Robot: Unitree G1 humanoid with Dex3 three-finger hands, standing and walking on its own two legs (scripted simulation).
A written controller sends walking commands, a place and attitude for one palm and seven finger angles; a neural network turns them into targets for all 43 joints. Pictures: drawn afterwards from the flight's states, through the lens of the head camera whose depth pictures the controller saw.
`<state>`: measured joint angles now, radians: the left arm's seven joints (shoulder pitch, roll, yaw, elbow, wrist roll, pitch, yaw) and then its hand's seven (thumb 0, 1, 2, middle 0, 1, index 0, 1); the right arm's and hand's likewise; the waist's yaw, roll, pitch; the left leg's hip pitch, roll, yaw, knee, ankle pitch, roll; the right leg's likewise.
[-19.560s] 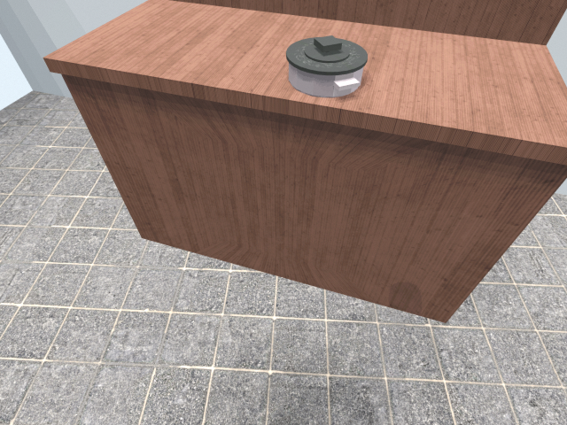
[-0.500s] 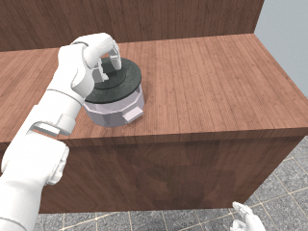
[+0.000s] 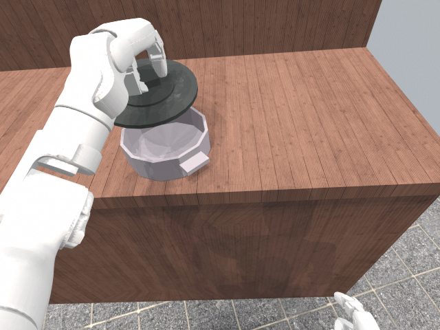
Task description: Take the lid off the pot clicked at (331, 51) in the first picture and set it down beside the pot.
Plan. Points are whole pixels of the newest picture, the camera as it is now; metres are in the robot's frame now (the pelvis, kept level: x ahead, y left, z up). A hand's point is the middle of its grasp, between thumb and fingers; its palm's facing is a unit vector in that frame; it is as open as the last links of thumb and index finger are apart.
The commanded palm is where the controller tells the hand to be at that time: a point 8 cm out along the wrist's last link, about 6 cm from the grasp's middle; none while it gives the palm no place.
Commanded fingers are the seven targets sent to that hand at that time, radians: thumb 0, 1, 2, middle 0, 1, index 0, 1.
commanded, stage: lift the lid straight up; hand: left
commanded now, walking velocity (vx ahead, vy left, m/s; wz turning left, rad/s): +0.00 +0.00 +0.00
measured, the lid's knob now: (142, 78) +0.49 +0.14 +0.23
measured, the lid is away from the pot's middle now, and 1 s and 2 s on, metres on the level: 0.02 0.04 0.17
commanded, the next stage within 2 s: move the lid sideways beside the pot in 0.62 s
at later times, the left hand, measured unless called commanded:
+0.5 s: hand (135, 43) +0.45 +0.12 +0.31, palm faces -0.08 -0.09 -0.99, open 7.5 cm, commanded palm +0.42 +0.14 +0.38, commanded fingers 0.00 0.44 1.20 -0.85 -0.91 -0.87 -0.93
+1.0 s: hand (112, 50) +0.43 +0.15 +0.31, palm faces -0.10 -0.07 -0.99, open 7.5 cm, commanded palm +0.41 +0.17 +0.38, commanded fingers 0.00 0.44 1.20 -0.85 -0.91 -0.87 -0.93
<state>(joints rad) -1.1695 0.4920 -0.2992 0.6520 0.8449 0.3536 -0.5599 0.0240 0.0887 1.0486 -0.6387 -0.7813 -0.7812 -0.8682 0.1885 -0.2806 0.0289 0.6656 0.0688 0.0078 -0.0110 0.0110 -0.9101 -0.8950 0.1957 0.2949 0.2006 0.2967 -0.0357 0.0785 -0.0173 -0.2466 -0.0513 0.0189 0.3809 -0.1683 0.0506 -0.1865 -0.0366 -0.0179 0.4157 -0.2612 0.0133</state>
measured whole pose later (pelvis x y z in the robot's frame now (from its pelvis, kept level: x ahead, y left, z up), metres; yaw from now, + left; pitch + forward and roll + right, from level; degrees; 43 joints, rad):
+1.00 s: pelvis -0.01 -0.01 +0.00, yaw +0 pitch +1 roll +1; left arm -1.26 0.55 -0.28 0.68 0.89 0.39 -0.61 0.02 0.08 1.05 -0.64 -0.78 -0.79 -0.87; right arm 0.16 -0.29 0.05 0.65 0.08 0.04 -0.02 0.01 -0.91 -0.89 0.20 0.30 0.20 0.30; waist -0.03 0.08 -0.03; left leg -0.26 -0.05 0.02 0.39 -0.16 0.04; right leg -0.21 -0.03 -0.01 0.45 -0.26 0.01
